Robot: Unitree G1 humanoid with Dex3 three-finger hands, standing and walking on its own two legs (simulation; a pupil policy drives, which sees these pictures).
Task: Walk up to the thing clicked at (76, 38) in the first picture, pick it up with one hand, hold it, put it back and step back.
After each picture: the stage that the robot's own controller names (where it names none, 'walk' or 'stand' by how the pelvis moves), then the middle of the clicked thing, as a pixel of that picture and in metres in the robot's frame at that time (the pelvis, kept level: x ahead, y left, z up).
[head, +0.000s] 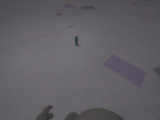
stand; (76, 41) +1.60 +0.36 -0.66
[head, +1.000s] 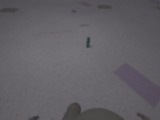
walk; (88, 42) +1.50 +0.15 -0.63
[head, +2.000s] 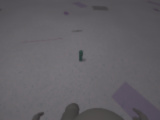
walk; (80, 56) +1.03 +0.18 -0.63
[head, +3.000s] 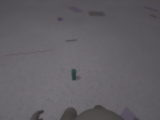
walk; (73, 75) +0.66 +0.19 -0.64
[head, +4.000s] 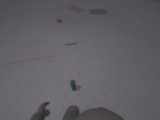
stand; (73, 85) +0.46 +0.20 -0.63
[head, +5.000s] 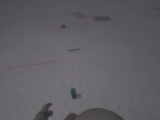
stand; (73, 94) +0.40 +0.19 -0.65
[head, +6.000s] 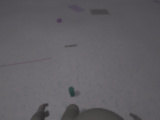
stand; (71, 92) +0.36 +0.20 -0.64
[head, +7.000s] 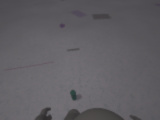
stand; (73, 95) +0.36 +0.20 -0.65
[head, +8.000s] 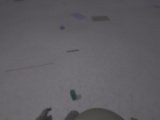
stand; (73, 95) +0.38 +0.21 -0.65
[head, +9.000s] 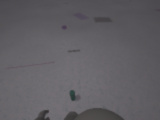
stand; (72, 95) +0.38 +0.20 -0.65
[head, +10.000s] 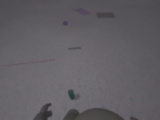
stand; (71, 94) +0.34 +0.22 -0.65
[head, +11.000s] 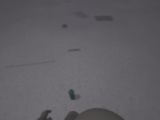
stand; (72, 95) +0.38 +0.21 -0.66
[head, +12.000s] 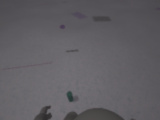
stand; (70, 97) +0.35 +0.23 -0.66
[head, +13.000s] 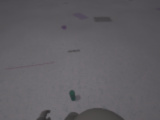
stand; (72, 95) +0.37 +0.21 -0.66
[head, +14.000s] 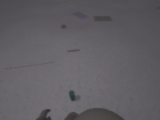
stand; (72, 96) +0.36 +0.21 -0.66
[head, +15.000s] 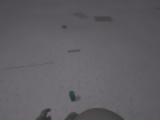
go down; (72, 96) +0.36 +0.21 -0.66
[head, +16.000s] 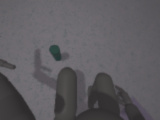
go down; (56, 54) +0.43 +0.28 -0.27
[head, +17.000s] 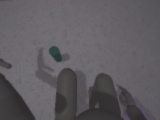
close in; (56, 55) +0.42 +0.29 -0.27
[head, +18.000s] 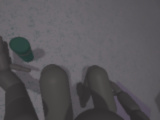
close in; (25, 52) +0.38 +0.34 -0.16
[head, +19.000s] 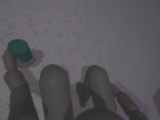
close; (24, 55) +0.36 +0.34 -0.15
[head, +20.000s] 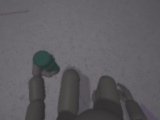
lift; (50, 65) +0.30 +0.28 -0.01
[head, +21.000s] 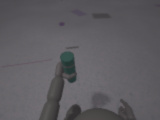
hold; (69, 69) +0.33 +0.14 +0.09
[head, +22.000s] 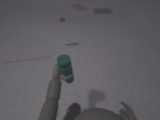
hold; (67, 71) +0.32 +0.17 +0.04
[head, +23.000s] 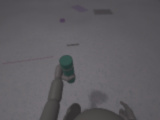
crouch; (68, 71) +0.32 +0.16 +0.05
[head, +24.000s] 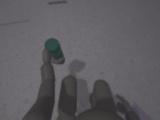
crouch; (57, 54) +0.42 +0.24 -0.04
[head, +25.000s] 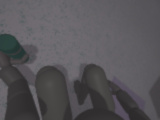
lower; (16, 52) +0.39 +0.34 -0.16
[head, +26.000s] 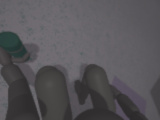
lower; (18, 50) +0.39 +0.34 -0.16
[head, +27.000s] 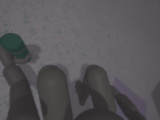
lower; (20, 51) +0.38 +0.34 -0.16
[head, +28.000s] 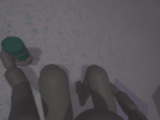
lower; (21, 54) +0.37 +0.34 -0.16
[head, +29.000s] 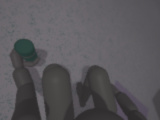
loosen; (29, 55) +0.36 +0.32 -0.16
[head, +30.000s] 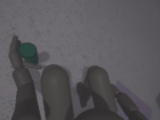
withdraw; (31, 56) +0.36 +0.31 -0.16
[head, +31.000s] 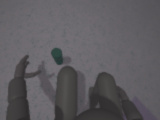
stand; (58, 57) +0.39 +0.28 -0.22
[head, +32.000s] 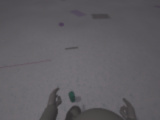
stand; (72, 97) +0.35 +0.18 -0.59
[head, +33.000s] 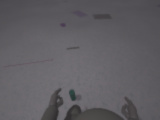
stand; (72, 95) +0.37 +0.20 -0.60
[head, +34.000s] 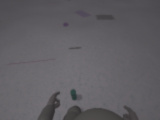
stand; (73, 95) +0.37 +0.19 -0.61
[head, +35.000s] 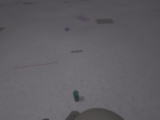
stand; (76, 96) +0.39 +0.18 -0.65
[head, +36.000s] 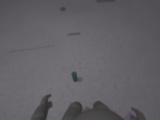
walk; (74, 77) +0.50 +0.21 -0.64
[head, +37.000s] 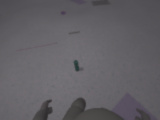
walk; (76, 66) +0.74 +0.26 -0.63
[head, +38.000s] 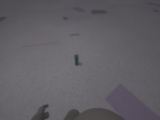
stand; (76, 60) +1.00 +0.26 -0.64
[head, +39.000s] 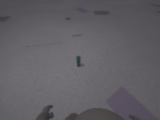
stand; (78, 61) +0.98 +0.23 -0.66
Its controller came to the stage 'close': yes
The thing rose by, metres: 0.68
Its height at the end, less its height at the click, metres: +0.00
